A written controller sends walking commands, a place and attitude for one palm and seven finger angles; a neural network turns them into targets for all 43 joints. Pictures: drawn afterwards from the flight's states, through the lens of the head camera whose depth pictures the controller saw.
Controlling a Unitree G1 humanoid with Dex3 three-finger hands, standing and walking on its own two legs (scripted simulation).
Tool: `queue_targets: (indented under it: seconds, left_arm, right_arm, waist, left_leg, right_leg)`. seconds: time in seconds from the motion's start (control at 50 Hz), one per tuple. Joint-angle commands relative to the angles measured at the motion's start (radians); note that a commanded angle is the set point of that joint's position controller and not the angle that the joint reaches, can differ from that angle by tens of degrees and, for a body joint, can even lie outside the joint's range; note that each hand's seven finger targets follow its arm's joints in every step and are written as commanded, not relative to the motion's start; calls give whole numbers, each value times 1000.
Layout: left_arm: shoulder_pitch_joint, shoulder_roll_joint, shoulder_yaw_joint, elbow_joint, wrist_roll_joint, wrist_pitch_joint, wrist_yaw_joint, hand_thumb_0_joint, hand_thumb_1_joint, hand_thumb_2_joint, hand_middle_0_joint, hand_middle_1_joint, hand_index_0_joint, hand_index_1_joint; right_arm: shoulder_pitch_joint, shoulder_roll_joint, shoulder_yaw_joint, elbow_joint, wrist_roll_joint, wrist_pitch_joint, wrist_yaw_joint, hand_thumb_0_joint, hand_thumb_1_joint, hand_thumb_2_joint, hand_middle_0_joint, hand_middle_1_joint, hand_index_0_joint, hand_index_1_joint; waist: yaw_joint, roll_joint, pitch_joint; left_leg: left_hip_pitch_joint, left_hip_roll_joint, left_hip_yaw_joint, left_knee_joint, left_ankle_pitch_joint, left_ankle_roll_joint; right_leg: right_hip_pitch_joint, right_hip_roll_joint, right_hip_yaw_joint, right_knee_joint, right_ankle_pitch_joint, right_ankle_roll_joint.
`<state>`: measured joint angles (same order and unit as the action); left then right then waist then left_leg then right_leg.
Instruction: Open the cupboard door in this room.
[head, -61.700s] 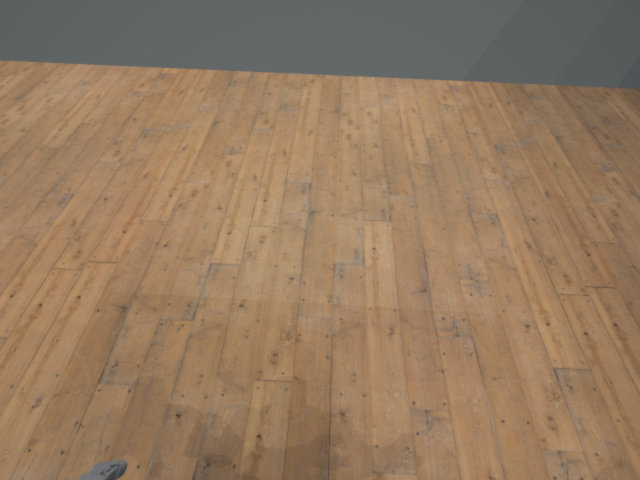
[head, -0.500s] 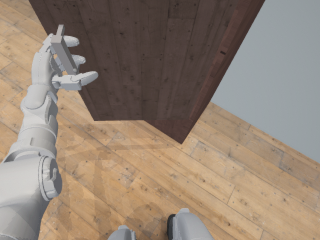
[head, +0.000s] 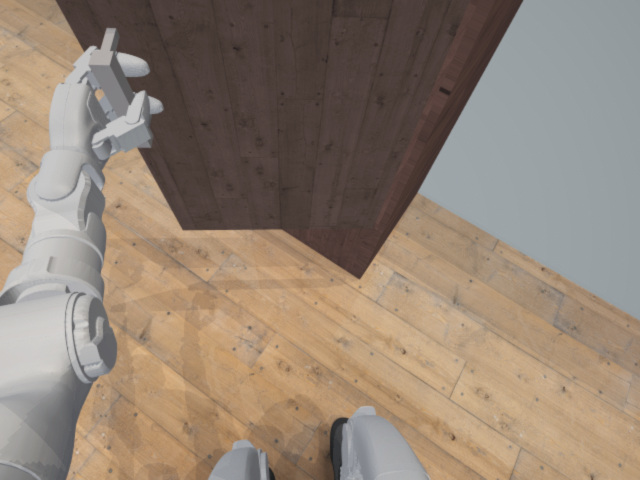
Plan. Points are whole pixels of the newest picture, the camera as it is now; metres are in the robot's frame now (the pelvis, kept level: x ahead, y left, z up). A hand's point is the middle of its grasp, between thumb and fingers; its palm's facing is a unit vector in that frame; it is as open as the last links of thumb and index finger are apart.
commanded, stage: pull the door open along its arc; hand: left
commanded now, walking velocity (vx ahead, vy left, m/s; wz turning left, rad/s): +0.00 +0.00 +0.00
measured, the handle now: (128, 92) +0.57 +0.19 +0.08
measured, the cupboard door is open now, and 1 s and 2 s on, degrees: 36 75 73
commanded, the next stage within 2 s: open thumb and fingers to let go in 0.86 s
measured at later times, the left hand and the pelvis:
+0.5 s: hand (155, 211) +0.40 +0.14 +0.09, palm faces +0.00 -1.00 +0.04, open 6.0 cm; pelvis +0.02 +0.00 +0.02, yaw -2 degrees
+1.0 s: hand (242, 309) +0.29 +0.06 +0.09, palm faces +0.36 -0.93 -0.01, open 6.0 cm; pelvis +0.02 -0.03 +0.02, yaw +3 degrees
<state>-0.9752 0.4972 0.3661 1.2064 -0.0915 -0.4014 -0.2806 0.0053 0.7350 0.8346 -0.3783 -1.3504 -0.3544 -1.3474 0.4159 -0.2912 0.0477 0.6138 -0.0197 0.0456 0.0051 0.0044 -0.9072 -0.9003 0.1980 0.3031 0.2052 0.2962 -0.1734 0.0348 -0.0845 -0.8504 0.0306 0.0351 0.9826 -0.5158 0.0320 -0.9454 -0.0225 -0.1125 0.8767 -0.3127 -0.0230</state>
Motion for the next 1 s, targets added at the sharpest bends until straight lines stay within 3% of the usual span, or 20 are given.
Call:
queue_targets:
  seconds: [0.0, 0.02, 0.2, 0.26, 0.3, 0.36, 0.38, 0.4, 0.42, 0.5, 0.52, 0.56, 0.58, 0.64, 0.68, 0.76, 0.8, 0.92, 0.94, 0.98]
  left_arm:
    - [-347, 248, 34, -213, -8, -60, -28, 0, 900, 900, -400, -1350, -400, -1350]
    - [-310, 235, 33, -205, -17, -53, -33, 0, 900, 900, -400, -1350, -400, -1350]
    - [13, 199, 55, -430, -75, -35, -39, 0, 900, 900, -400, -1350, -400, -1350]
    - [181, 136, 29, -534, -102, -19, -37, 0, 900, 900, -400, -1350, -400, -1350]
    - [302, 99, 20, -630, -126, -13, -31, 0, 900, 900, -400, -1350, -400, -1350]
    - [481, -2, -40, -781, -150, 0, -19, 0, 900, 900, -400, -1350, -400, -1350]
    - [527, -34, 39, -864, -196, -1, 76, 0, 900, 900, -400, -1350, -400, -1350]
    - [591, -114, 10, -892, -196, 9, 160, 0, 900, 900, -400, -1350, -400, -1350]
    - [629, -167, -28, -929, -178, 12, 230, 0, 900, 900, -400, -1350, -400, -1350]
    - [814, -258, -103, -1141, -68, 4, 443, 0, 900, 900, -400, -1350, -400, -1350]
    - [871, -284, -121, -1157, -47, 7, 488, 0, 900, 900, -400, -1350, -400, -1350]
    - [924, -343, -186, -1249, 2, 11, 569, 0, 900, 900, -400, -1350, -400, -1350]
    - [957, -358, -208, -1264, 29, 17, 610, 0, 900, 900, -400, -1350, -400, -1350]
    - [1048, -424, -290, -1349, 95, 48, 709, 0, 900, 900, -400, -1350, -400, -1350]
    - [1147, -452, -335, -1357, 125, 74, 741, 0, 900, 900, -400, -1350, -400, -1350]
    - [1213, -492, -412, -1441, 150, 96, 749, 0, 900, 900, -400, -1350, -400, -1350]
    - [1184, -532, -466, -1426, 165, 104, 753, 0, 900, 900, -400, -1350, -400, -1350]
    - [1069, -651, -623, -1426, 198, 97, 773, 0, 900, 900, -400, -1350, -400, -1350]
    - [988, -660, -647, -1417, 202, 96, 775, 0, 900, 900, -400, -1350, -400, -1350]
    - [1022, -627, -611, -1401, 200, 90, 769, 0, 760, 840, -390, -1335, -390, -1335]
  right_arm:
    - [181, -168, -67, -64, 5, -7, -12, 0, -900, -900, 200, 300, 200, 300]
    - [173, -167, -66, -71, 6, -4, -10, 0, -900, -900, 200, 300, 200, 300]
    - [121, -157, -83, -148, 28, 7, -1, 0, -900, -900, 200, 300, 200, 300]
    - [87, -146, -88, -175, 37, 3, 7, 0, -900, -900, 200, 300, 200, 300]
    - [61, -135, -89, -194, 40, -7, 13, 0, -900, -900, 200, 300, 200, 300]
    - [17, -122, -94, -216, 47, -24, 24, 0, -900, -900, 200, 300, 200, 300]
    - [-18, -101, -99, -227, 49, -37, 26, 0, -900, -900, 200, 300, 200, 300]
    - [-41, -89, -96, -223, 45, -48, 34, 0, -900, -900, 200, 300, 200, 300]
    - [-51, -85, -99, -216, 42, -55, 42, 0, -900, -900, 200, 300, 200, 300]
    - [-116, -51, -100, -227, 18, -58, 55, 0, -900, -900, 200, 300, 200, 300]
    - [-130, -42, -98, -225, 12, -56, 53, 0, -900, -900, 200, 300, 200, 300]
    - [-176, -27, -93, -235, 3, -48, 49, 0, -900, -900, 200, 300, 200, 300]
    - [-185, -24, -91, -240, -4, -41, 41, 0, -900, -900, 200, 300, 200, 300]
    - [-246, 4, -79, -251, -15, -24, 25, 0, -900, -900, 200, 300, 200, 300]
    - [-258, 11, -75, -252, -21, -15, 13, 0, -900, -900, 200, 300, 200, 300]
    - [-299, 35, -63, -254, -25, -4, -12, 0, -900, -900, 200, 300, 200, 300]
    - [-310, 36, -58, -248, -32, -8, -17, 0, -900, -900, 200, 300, 200, 300]
    - [-304, 40, -61, -232, -49, -54, -14, 0, -900, -900, 200, 300, 200, 300]
    - [-305, 37, -59, -222, -49, -63, -15, 0, -900, -900, 200, 300, 200, 300]
    - [-292, 35, -66, -219, -49, -73, -20, 0, -900, -900, 200, 300, 200, 300]
  waist:
    - [0, 87, -524]
    - [3, 65, -491]
    - [86, 37, -524]
    - [114, -6, -487]
    - [139, 3, -488]
    - [150, -19, -452]
    - [198, -12, -437]
    - [199, -21, -402]
    - [186, -56, -369]
    - [220, -20, -371]
    - [223, -64, -350]
    - [227, -58, -332]
    - [225, -99, -304]
    - [235, -67, -270]
    - [231, -106, -237]
    - [227, -88, -207]
    - [201, -84, -165]
    - [164, -85, -216]
    - [142, -84, -207]
    - [165, -105, -247]
  left_leg:
    - [167, -26, -74, -127, 451, -15]
    - [152, -25, -67, -133, 430, -12]
    - [171, -23, -33, -182, 515, -8]
    - [147, -24, -19, -211, 513, -4]
    - [154, -20, -17, -226, 566, -4]
    - [173, -20, -7, -247, 580, -6]
    - [196, -24, -10, -249, 593, -22]
    - [207, -25, -6, -258, 576, -34]
    - [211, -24, -9, -263, 555, -39]
    - [258, -30, -2, -273, 552, -46]
    - [255, -27, -4, -276, 546, -48]
    - [270, -31, -1, -284, 491, -46]
    - [266, -31, -11, -289, 457, -44]
    - [276, -37, -7, -296, 407, -41]
    - [282, -38, -12, -302, 368, -39]
    - [296, -43, -8, -300, 353, -38]
    - [294, -41, -18, -291, 330, -35]
    - [289, -46, -30, -229, 337, -34]
    - [283, -45, -35, -213, 327, -33]
    - [269, -49, -35, -208, 327, -35]
  right_leg:
    - [429, 47, 88, -38, 339, -8]
    - [432, 48, 88, -46, 331, -7]
    - [571, 44, 96, -60, 439, -10]
    - [628, 36, 101, -74, 467, -11]
    - [656, 27, 104, -70, 503, -16]
    - [680, 21, 100, -84, 528, -13]
    - [656, 32, 78, -99, 499, -14]
    - [635, 34, 68, -107, 471, -11]
    - [617, 33, 56, -113, 447, -7]
    - [659, 20, 57, -111, 445, -18]
    - [668, 18, 53, -110, 445, -18]
    - [673, 14, 57, -117, 413, -18]
    - [677, 12, 53, -124, 389, -19]
    - [682, 7, 64, -134, 352, -19]
    - [691, 7, 71, -154, 326, -18]
    - [713, 3, 95, -173, 346, -20]
    - [670, 1, 92, -177, 318, -17]
    - [622, -14, 95, -145, 338, -10]
    - [594, -20, 100, -144, 328, -6]
    - [629, -23, 117, -142, 343, -5]
